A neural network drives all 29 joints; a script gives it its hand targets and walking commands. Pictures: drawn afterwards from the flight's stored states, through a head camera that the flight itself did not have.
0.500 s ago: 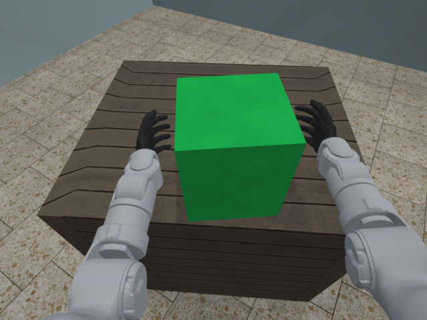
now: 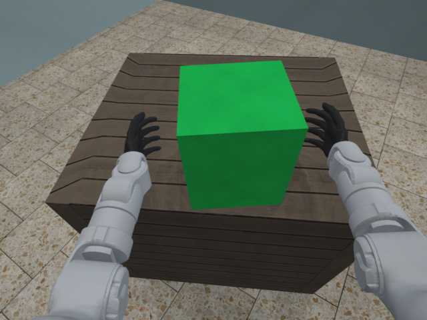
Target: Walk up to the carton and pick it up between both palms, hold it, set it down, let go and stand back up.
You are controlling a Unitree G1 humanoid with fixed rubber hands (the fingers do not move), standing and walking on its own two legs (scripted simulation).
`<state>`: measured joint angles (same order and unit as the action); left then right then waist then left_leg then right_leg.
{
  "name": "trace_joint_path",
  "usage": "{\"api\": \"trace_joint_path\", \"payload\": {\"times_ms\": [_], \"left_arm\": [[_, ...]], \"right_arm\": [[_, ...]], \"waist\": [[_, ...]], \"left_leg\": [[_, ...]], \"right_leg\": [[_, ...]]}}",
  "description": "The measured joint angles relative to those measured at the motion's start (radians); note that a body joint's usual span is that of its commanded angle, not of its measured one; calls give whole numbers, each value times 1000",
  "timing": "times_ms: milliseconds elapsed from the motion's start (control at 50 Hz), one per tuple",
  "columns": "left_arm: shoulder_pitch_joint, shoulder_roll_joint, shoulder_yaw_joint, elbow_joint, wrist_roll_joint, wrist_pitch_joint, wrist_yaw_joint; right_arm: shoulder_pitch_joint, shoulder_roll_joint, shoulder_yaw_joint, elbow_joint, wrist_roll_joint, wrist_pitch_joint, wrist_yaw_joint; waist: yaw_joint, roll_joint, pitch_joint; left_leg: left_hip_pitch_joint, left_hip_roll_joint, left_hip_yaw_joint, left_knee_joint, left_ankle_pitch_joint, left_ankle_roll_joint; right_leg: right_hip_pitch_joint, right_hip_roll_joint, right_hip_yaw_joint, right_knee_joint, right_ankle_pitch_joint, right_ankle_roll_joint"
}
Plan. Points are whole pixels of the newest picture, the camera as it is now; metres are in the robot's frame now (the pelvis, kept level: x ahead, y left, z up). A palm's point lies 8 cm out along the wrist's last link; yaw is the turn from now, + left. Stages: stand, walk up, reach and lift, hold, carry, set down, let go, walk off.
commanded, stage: set down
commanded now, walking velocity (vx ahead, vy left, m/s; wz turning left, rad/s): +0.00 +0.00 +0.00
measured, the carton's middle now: (233, 139) +0.47 +0.01 +0.05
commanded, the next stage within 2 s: none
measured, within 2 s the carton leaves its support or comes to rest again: neither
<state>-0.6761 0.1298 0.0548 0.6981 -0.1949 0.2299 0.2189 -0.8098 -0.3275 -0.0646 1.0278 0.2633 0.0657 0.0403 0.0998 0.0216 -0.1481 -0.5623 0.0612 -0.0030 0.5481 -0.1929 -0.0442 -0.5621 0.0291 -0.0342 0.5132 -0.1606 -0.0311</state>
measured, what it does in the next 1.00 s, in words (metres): stands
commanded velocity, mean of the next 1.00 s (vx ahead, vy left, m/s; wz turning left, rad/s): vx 0.00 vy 0.00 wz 0.00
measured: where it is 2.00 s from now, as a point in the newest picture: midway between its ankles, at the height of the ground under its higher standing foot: outside the picture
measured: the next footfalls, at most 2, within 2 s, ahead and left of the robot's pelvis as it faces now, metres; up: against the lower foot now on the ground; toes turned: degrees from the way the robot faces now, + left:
none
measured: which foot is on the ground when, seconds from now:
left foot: down 0.00-1.00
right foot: down 0.00-1.00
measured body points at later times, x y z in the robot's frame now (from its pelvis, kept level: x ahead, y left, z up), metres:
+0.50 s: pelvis +0.02 -0.01 +0.01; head +0.06 -0.01 +0.46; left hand +0.40 +0.21 +0.10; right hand +0.44 -0.21 +0.09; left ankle +0.04 +0.15 -0.73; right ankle +0.05 -0.10 -0.73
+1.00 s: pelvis +0.03 +0.00 +0.02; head +0.06 +0.01 +0.47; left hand +0.35 +0.20 +0.08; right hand +0.37 -0.22 +0.08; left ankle +0.04 +0.15 -0.73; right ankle +0.05 -0.10 -0.73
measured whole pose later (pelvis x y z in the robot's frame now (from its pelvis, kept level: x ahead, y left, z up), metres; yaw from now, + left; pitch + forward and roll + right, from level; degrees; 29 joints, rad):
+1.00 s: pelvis +0.03 +0.00 +0.02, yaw -1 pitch +2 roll +0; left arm -0.15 0.11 0.08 0.03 -0.11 0.40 0.14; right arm -0.23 -0.39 0.04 0.37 0.35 0.08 0.06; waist 0.03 -0.02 0.01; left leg -0.21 0.05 0.04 0.32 -0.14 -0.04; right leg -0.25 0.02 0.00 0.35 -0.14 -0.02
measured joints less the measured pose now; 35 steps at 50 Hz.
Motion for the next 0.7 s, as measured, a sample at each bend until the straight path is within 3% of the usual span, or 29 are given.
{"api": "trace_joint_path", "payload": {"times_ms": [80,200,340,460,560,700], "left_arm": [[-42,40,-18,-4,-30,65,1],[-27,91,-30,-55,-44,97,-3],[50,89,-16,-177,-25,167,-36],[126,84,-14,-278,-15,161,-34],[229,67,7,-408,23,192,-66],[326,61,5,-497,16,209,-61]], "right_arm": [[-3,-55,48,-26,39,52,8],[10,-76,72,-57,70,70,29],[102,-81,100,-186,67,94,19],[174,-75,105,-273,74,65,22],[260,-79,127,-381,86,56,-1],[366,-79,106,-499,79,67,3]], "waist": [[9,-24,0],[-24,-35,7],[-26,-24,38],[-39,-26,63],[-46,-30,98],[-59,-44,124]], "left_leg": [[6,1,17,-13,5,0],[27,-2,10,-34,12,-4],[102,1,11,-77,14,-4],[133,-2,0,-105,21,-9],[183,-1,2,-141,31,-9],[219,-8,5,-172,41,-6]], "right_leg": [[-11,1,17,9,0,0],[9,-1,9,0,-3,-5],[84,2,10,-46,1,-4],[118,0,-2,-69,0,-7],[166,1,-1,-103,10,-6],[194,-5,2,-115,10,-6]]}}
